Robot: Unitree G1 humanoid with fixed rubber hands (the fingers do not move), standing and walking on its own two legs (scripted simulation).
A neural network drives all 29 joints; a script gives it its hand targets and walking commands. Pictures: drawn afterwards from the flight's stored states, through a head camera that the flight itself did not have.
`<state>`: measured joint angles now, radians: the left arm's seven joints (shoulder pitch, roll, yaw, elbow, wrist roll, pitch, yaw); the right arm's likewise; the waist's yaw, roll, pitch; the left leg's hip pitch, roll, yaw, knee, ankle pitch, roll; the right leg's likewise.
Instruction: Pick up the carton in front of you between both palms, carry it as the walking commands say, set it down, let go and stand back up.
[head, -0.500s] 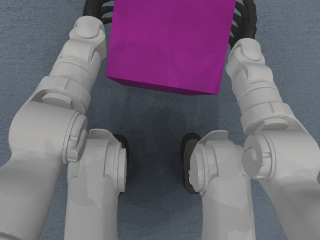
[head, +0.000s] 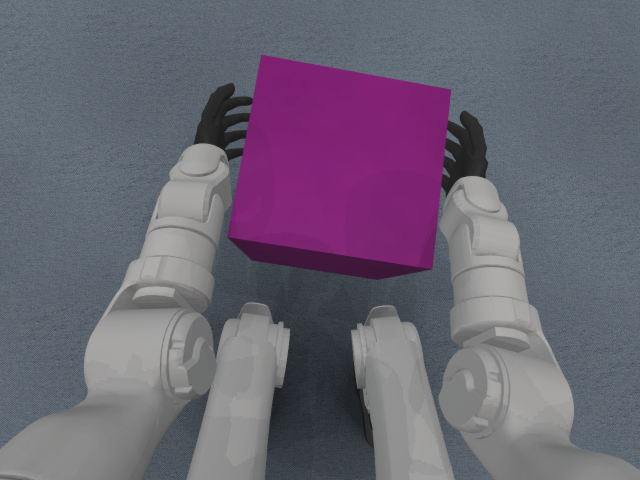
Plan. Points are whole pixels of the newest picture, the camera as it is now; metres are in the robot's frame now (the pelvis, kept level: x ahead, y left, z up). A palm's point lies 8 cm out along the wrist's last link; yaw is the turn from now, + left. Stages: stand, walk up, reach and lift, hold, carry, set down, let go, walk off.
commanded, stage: reach and lift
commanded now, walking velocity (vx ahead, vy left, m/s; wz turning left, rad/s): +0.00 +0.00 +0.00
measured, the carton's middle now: (332, 191) +0.48 -0.01 -0.14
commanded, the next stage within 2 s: none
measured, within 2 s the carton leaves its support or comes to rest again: neither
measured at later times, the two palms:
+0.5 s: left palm (161, 114) +0.46 +0.14 +0.08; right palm (538, 144) +0.45 -0.16 +0.08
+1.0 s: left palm out of the picture +0.42 +0.15 +0.24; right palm out of the picture +0.42 -0.15 +0.24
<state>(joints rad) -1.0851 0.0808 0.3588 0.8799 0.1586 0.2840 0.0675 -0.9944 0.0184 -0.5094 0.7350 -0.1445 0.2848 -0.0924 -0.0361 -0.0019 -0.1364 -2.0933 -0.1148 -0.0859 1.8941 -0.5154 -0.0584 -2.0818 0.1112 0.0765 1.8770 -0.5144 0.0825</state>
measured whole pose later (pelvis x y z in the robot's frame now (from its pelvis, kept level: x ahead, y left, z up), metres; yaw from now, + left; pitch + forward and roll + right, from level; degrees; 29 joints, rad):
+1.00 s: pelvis +0.10 +0.00 +0.27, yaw +1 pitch +17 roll +0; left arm -0.36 -0.11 0.28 0.59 0.17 0.30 0.06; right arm -0.36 0.13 -0.32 0.56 -0.17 0.30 -0.05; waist -0.01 0.00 -0.19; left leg -0.80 -0.08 -0.14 0.88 -0.38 -0.02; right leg -0.80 0.08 0.14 0.88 -0.38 0.03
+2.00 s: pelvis +0.11 +0.00 +0.32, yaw +1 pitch -4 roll +0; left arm -0.28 -0.16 0.26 0.33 0.29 0.65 0.00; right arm -0.30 0.16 -0.27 0.34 -0.29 0.64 0.01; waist 0.00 0.00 -0.01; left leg -0.12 -0.04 -0.14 0.40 -0.21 -0.01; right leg -0.13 0.04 0.14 0.40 -0.21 0.01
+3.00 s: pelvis +0.10 +0.00 +0.32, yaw +1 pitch -7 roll +0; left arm -0.29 -0.16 0.25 0.26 0.29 0.76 -0.01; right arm -0.31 0.16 -0.26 0.26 -0.29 0.74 0.01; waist 0.00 0.00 0.01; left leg -0.05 -0.04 -0.13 0.37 -0.19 -0.01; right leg -0.06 0.04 0.13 0.37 -0.19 0.01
